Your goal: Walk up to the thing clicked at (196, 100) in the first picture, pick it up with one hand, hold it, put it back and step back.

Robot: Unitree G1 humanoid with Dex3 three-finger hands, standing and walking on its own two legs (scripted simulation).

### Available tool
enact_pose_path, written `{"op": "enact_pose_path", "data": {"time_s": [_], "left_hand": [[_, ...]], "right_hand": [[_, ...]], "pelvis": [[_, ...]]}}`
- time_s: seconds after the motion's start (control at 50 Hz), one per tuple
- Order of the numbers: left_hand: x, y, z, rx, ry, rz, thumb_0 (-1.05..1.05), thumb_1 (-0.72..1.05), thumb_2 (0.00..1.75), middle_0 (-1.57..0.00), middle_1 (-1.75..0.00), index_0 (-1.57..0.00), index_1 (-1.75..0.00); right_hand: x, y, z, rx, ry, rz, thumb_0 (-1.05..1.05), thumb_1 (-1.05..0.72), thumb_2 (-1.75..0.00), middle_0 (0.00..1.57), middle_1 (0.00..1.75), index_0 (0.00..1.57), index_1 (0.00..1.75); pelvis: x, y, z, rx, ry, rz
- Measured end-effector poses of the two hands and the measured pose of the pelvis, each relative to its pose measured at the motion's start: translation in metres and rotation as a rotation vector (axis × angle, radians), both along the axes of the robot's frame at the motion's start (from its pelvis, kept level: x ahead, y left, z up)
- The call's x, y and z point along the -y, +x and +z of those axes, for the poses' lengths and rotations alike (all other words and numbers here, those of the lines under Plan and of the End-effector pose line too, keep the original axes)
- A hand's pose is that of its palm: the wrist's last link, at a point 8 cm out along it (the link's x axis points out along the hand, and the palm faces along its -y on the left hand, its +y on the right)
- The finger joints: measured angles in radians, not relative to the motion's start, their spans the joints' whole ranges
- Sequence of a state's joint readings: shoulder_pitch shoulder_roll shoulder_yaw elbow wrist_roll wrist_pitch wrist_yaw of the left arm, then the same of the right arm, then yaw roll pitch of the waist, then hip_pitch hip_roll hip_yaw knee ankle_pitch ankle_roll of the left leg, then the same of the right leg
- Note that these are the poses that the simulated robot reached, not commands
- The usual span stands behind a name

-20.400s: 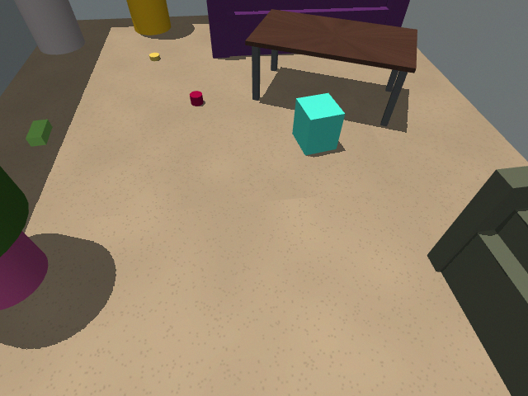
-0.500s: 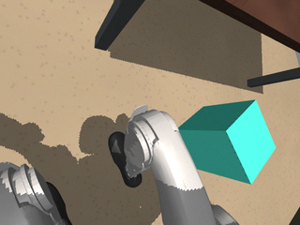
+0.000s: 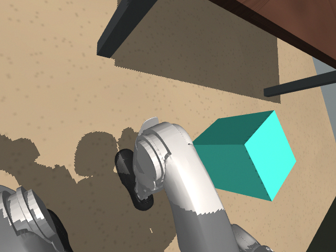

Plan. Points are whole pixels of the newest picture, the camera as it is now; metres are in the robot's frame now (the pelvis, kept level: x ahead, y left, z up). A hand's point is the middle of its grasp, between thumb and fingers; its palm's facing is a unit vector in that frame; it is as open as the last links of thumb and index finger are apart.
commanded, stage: rest palm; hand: left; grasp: from above
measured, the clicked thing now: out of the picture +0.53 +0.27 -0.29
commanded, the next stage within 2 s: close in 0.18 s
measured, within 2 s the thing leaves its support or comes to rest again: neither
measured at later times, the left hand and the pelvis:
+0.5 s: hand out of the picture +0.51 +0.27 -0.25, palm faces -0.43 -0.12 -0.90, open 13.1 cm; pelvis +0.00 +0.00 +0.00, yaw -1 degrees
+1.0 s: hand out of the picture +0.51 +0.27 -0.25, palm faces -0.42 -0.11 -0.90, open 11.6 cm; pelvis +0.00 +0.00 +0.00, yaw -2 degrees
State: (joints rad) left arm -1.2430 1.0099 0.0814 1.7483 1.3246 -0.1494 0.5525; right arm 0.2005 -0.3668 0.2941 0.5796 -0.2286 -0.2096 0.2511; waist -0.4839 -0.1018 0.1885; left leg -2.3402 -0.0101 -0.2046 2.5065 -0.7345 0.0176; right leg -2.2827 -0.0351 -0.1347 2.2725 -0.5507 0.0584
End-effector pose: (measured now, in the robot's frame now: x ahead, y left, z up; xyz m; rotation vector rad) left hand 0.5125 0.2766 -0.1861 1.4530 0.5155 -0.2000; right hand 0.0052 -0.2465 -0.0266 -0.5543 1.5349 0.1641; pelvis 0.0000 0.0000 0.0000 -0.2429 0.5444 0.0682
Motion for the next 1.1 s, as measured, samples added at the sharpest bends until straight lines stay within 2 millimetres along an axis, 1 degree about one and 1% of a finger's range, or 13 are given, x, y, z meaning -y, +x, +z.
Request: {"op": "enact_pose_path", "data": {"time_s": [0.16,0.28,0.38,0.5,0.6,0.7,0.88,0.98,1.1], "left_hand": [[0.006,-0.002,-0.007,-0.013,0.005,-0.002,0.00,-0.45,1.05,-0.11,-1.09,-0.12,-1.09],[0.009,0.001,-0.009,0.003,0.003,-0.008,0.00,-0.46,1.06,-0.11,-1.11,-0.12,-1.10],[0.007,0.005,-0.007,0.017,0.003,0.002,0.00,-0.44,1.07,-0.13,-1.10,-0.13,-1.11],[0.000,0.003,-0.007,0.003,0.012,0.022,0.00,-0.41,1.03,-0.15,-1.08,-0.15,-1.08],[-0.005,-0.003,-0.010,-0.020,0.014,0.026,0.00,-0.38,0.98,-0.15,-1.06,-0.16,-1.05],[-0.005,-0.007,-0.012,-0.024,0.004,0.013,0.00,-0.33,0.95,-0.17,-1.05,-0.19,-1.04],[0.003,-0.003,-0.008,0.011,-0.014,-0.032,0.00,-0.22,0.92,-0.24,-1.05,-0.26,-1.02],[0.004,0.002,-0.006,0.024,0.003,-0.026,0.00,-0.18,0.88,-0.27,-1.03,-0.30,-1.00],[0.001,0.002,-0.010,0.008,0.014,0.014,0.00,-0.14,0.83,-0.29,-1.01,-0.33,-0.96]], "right_hand": [[-0.001,-0.010,-0.001,-0.010,0.012,-0.002,0.00,-0.91,-0.91,0.20,0.30,0.20,0.30],[0.001,-0.017,0.004,-0.030,0.002,-0.002,0.00,-0.91,-0.91,0.20,0.30,0.20,0.30],[0.003,-0.019,0.010,-0.038,-0.018,-0.009,0.00,-0.91,-0.91,0.20,0.30,0.20,0.30],[0.004,-0.018,0.012,-0.036,-0.030,-0.009,0.00,-0.91,-0.90,0.20,0.30,0.20,0.30],[0.002,-0.017,0.009,-0.040,-0.020,0.003,0.00,-0.90,-0.90,0.20,0.30,0.20,0.30],[-0.001,-0.014,0.006,-0.031,-0.018,0.014,0.00,-0.90,-0.90,0.20,0.30,0.20,0.30],[-0.006,-0.009,0.009,-0.012,-0.028,0.023,0.00,-0.90,-0.90,0.20,0.30,0.20,0.30],[-0.008,-0.008,0.010,-0.008,-0.021,0.022,0.00,-0.90,-0.90,0.20,0.30,0.20,0.30],[-0.010,-0.011,0.008,-0.018,-0.004,0.012,0.00,-0.90,-0.90,0.20,0.30,0.20,0.30]], "pelvis": [[0.002,-0.004,-0.001,0.018,0.004,-0.004],[0.002,-0.005,0.000,0.020,0.005,-0.008],[0.002,-0.004,0.001,0.015,-0.002,-0.013],[0.001,-0.004,0.002,0.014,-0.009,-0.013],[0.000,-0.005,0.002,0.019,-0.011,-0.012],[0.000,-0.007,0.002,0.031,-0.013,-0.009],[-0.003,-0.007,0.004,0.026,-0.023,-0.011],[-0.003,-0.005,0.004,0.018,-0.025,-0.013],[-0.004,-0.005,0.004,0.012,-0.024,-0.013]]}}
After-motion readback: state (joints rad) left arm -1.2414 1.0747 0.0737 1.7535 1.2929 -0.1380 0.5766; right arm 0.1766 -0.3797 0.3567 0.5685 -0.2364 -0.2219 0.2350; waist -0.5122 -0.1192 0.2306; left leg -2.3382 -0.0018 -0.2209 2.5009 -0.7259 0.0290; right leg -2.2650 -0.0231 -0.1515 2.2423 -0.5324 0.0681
